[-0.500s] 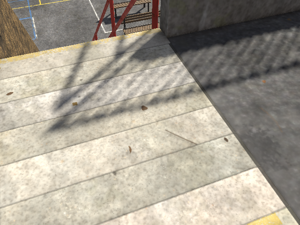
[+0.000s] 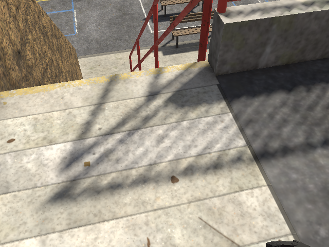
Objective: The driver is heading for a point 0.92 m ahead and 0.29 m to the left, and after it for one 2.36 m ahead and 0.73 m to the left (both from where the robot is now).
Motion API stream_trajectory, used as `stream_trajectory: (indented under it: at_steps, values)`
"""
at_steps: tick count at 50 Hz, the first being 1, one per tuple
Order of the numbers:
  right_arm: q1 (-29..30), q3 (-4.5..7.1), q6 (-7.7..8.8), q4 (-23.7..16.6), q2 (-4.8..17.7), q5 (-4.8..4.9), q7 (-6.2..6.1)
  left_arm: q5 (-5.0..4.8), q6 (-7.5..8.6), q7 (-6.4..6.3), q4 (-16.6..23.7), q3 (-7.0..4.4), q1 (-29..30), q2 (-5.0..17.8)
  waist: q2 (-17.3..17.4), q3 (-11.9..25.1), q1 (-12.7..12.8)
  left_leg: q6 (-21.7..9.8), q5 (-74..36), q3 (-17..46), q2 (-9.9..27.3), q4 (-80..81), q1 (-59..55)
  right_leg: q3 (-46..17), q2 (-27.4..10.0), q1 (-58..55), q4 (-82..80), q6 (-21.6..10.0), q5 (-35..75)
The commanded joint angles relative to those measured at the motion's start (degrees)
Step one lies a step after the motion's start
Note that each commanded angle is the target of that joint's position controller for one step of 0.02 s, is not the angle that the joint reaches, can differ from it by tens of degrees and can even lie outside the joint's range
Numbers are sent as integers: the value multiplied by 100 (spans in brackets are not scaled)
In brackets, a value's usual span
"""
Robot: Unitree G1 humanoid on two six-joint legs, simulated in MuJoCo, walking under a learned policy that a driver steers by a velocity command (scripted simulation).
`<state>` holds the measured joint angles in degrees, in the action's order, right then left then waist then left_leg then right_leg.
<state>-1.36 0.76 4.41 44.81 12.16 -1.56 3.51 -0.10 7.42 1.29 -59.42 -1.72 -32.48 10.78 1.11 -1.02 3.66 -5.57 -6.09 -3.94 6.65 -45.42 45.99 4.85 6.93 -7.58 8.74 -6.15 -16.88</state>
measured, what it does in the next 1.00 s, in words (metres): walks ahead, turning left: left foot, then right foot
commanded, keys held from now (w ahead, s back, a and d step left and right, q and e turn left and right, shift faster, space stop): w+q+shift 0.84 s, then w+e+shift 0.16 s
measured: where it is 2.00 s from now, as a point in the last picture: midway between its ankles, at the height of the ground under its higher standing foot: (87, 95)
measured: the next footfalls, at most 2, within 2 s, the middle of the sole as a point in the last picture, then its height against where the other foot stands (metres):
left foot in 0.16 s outside the picture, level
right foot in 0.58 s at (186, 173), level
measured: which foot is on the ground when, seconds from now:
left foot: up 0.00-0.14, down 0.16-0.58, up 0.60-1.00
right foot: down 0.00-0.16, up 0.18-0.56, down 0.58-1.00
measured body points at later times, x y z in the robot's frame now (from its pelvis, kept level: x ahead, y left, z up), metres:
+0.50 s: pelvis +0.49 +0.04 +0.00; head +0.53 +0.06 +0.45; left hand +0.71 +0.30 -0.05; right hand +0.50 -0.25 -0.12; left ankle +0.31 +0.05 -0.73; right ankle +0.76 -0.06 -0.68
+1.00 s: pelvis +0.91 +0.22 -0.02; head +0.93 +0.25 +0.43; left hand +0.65 +0.33 -0.15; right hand +1.26 +0.27 -0.07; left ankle +0.98 +0.37 -0.73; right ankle +0.79 -0.03 -0.71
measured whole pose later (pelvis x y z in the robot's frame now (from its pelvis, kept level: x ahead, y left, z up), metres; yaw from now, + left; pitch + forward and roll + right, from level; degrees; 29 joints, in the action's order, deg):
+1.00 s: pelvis +0.91 +0.22 -0.02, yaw +44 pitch +1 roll -1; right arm 4.5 -0.2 2.4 35.3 15.6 -2.8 3.6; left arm 1.2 5.1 -0.5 -55.4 -0.6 -32.6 14.4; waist 1.1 -2.5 5.0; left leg -11.0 6.9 -5.1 -2.1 -36.9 33.8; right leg 15.6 -2.8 -14.2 19.2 3.1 -25.7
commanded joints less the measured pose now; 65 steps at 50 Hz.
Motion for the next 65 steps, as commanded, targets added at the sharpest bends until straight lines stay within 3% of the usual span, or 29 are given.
stream_trajectory:
  at_steps: [1, 4, 7, 8, 9, 10, 12, 15, 18, 24, 27, 28, 29, 30, 31, 33, 37, 42, 46, 48, 50, 51, 52, 53, 55, 57, 60, 63, 65]
  values:
    - [601, -76, 64, -360, 153, 102, 24, -22, 168, -84, 306, -85, 69, 862, -286, -836, -191, -223, -637, -531, -464, 1073, -1278, -92, -1474, 996, -893, -17, 4661]
    - [198, 39, 48, -208, 531, 84, -48, 182, 20, -293, 260, -110, -43, 1117, -739, -146, -476, -419, 177, -818, -1233, 1231, -1760, 315, -1670, -419, 397, 304, 7816]
    - [-2754, 353, -4, 663, 1103, 63, -165, 324, -216, -446, 464, -272, 720, 1530, -911, 1134, -1976, -856, 915, -341, -1254, 1659, -4598, 487, -1713, 356, 4669, 390, 7845]
    - [-3169, 484, -88, 806, 1321, 29, -236, 375, -138, -349, 636, -197, 1052, 1120, -290, 1189, -1873, -1004, 1915, 679, -522, 1029, -5784, 311, -1094, 2099, 6677, 213, 3236]
    - [-2746, 612, -133, 764, 1796, -115, -235, 32, -14, -180, 1103, -43, 516, 415, 1689, 1543, -914, -2335, 2160, 4272, 911, 1785, -7457, -380, -207, 5057, 8698, 609, -1177]
    - [-2427, 609, -136, 689, 1469, -6, -213, 66, 117, -193, 1344, -15, 1150, 776, 536, 1412, -1066, -2283, 2936, 4972, 936, 2856, -7217, -1060, -553, 5752, 8460, 371, -480]
    - [-2018, 505, -97, 724, 915, 6, -232, 168, 212, -148, 1531, -14, 1766, 895, -649, 223, -603, -1688, 2438, 3864, 542, 3353, -5285, -1053, -1029, 5284, 7254, 280, 113]
    - [-1902, 391, 76, 709, 780, 135, -319, 474, -133, -53, 1746, 68, 1851, 672, -626, -288, -47, -1438, 1681, 2915, -130, 3509, -3530, -916, -1317, 4636, 6420, 638, -168]
    - [-2023, 436, 207, 595, 1056, 164, -300, 423, -235, 20, 2349, 167, 3004, 635, -325, -745, -224, -1329, 826, 2468, -528, 3895, -2326, -428, -1306, 4253, 4782, 903, 660]
    - [-2682, 563, 165, 575, 1308, 221, -246, 190, -204, 10, 2813, 218, 3953, 757, 229, -324, -867, -693, -1526, 2422, -575, 3346, -3567, -319, -758, 3236, 2419, 681, 2352]
    - [-2379, 657, 158, 439, 1730, 159, -311, 160, -140, -163, 2538, -30, 2615, 1364, 348, 720, -129, -321, -3033, 2524, -556, 1293, -4108, -534, -515, 1429, 1986, 520, 1564]
    - [-1989, 681, 183, 319, 1811, 124, -285, 163, -129, -268, 2247, -166, 1416, 1648, 320, 1278, 567, -242, -2516, 2440, -758, -48, -3489, -678, -831, 113, 2134, 464, 1155]
    - [-1846, 500, 230, 111, 1075, 92, -279, 335, -131, -389, 2051, -311, 190, 2028, -376, 2069, 906, -282, 210, 2056, -1054, -1992, -2524, -1810, -2059, -1248, 2282, 342, -698]
    - [-2644, 295, 193, -257, 431, 481, -314, 499, -145, -317, 2116, -376, 634, 2354, -2428, 2937, 70, -88, 3493, 1387, -1523, -3602, -942, -5110, -3747, -2262, 1196, -283, -1443]
    - [-2351, 297, 76, -137, 943, 312, -399, 426, -211, -240, 2200, -409, 1175, 1868, -1629, 2280, 78, -196, 2903, 1143, -933, -3873, -238, -5238, -3432, -1558, 839, -363, -2568]
    - [-1527, 346, -51, -164, 1037, 109, -273, 376, -226, -197, 2076, -214, 1584, 1034, -319, 754, 69, -126, 2224, 921, -500, -3350, -248, -3284, -2845, 75, 686, -190, -1212]
    - [-915, 211, -346, -659, 476, -29, -15, 162, -69, -89, 1422, -115, 1103, 671, -617, 10, -299, -110, 2155, 801, -40, -3120, -63, -1345, -2441, 1071, 356, 144, 788]
    - [-86, 95, -391, -1227, 563, -2, 130, 139, 82, -73, 1323, -144, 1438, 918, -538, -491, -623, -136, 646, 287, -90, -1631, -344, 506, -1987, 1693, -67, 400, 2537]
    - [371, -1, -271, -1227, 570, -53, 110, 160, 60, -132, 971, -113, 598, 1360, -345, -863, -480, -429, 573, -314, -795, 200, -1794, 802, -2038, 1541, -416, 239, 4985]
    - [-176, 117, -226, -1010, 943, -124, 3, 108, -99, -238, 898, -156, 520, 1808, -685, -386, -889, -542, 1420, -464, -1274, 518, -2649, 772, -2225, 859, 802, 103, 7422]
    - [-2334, 342, -203, -347, 1339, -219, -167, 89, -257, -280, 981, -213, 969, 2159, -805, 773, -2046, -770, 1492, 96, -1050, 1436, -5215, 560, -2047, 1521, 3618, 23, 6879]
    - [-2732, 494, -205, -185, 1900, -319, -305, 146, -265, -175, 1137, -83, 736, 1437, 205, 1484, -1708, -719, 2913, 1532, 333, 1210, -6798, 225, -1365, 3045, 5972, 33, 1726]
    - [-2390, 540, -155, -449, 2243, -380, -345, -176, -217, -119, 1444, 39, 27, 861, 1090, 2466, -965, -998, 3429, 4528, 1947, 2194, -7713, -832, -655, 4670, 7636, 99, -1144]
    - [-2282, 568, -160, -397, 1861, -228, -376, -120, -203, -176, 1561, -85, 984, 1461, 0, 1813, -1322, -838, 3428, 4129, 1666, 2833, -6788, -1073, -867, 5110, 7626, 100, -328]
    - [-1889, 440, 20, -153, 1318, -118, -332, 4, -261, -105, 1502, -3, 1044, 1062, -135, 339, -715, -739, 2643, 2704, 1245, 3203, -4995, -896, -1327, 4853, 6908, 127, 63]
    - [-1705, 304, 151, -61, 873, -12, -365, 137, -518, 35, 1250, 0, 658, 840, 96, 68, -332, -435, 2307, 1686, 860, 3575, -4068, -993, -1562, 4225, 6442, 190, 346]
    - [-1846, 270, 335, 172, 732, 159, -340, 153, -749, 115, 1482, -54, 1284, 659, 160, -477, -252, -43, 1087, 611, 572, 3922, -3969, -1009, -1642, 4829, 5912, 146, 900]
    - [-1771, 216, 401, 282, 559, 117, -313, 89, -730, 152, 1835, 5, 2105, 450, 285, -718, -193, 224, -543, -704, 99, 3781, -3631, -461, -1344, 4736, 4714, 12, 2183]
    - [-1872, 207, 405, 386, 706, 112, -480, 208, -626, 308, 1996, 4, 2426, 452, 212, -585, -137, 461, -1758, -1254, 50, 3454, -3143, 128, -946, 3602, 4097, -36, 2725]
Keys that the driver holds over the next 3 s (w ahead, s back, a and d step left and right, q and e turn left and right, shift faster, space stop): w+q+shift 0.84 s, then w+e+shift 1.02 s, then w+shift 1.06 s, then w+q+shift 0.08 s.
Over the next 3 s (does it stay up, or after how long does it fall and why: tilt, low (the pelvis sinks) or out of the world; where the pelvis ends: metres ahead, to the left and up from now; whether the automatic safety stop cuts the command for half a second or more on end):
stays up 2.09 0.65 -0.76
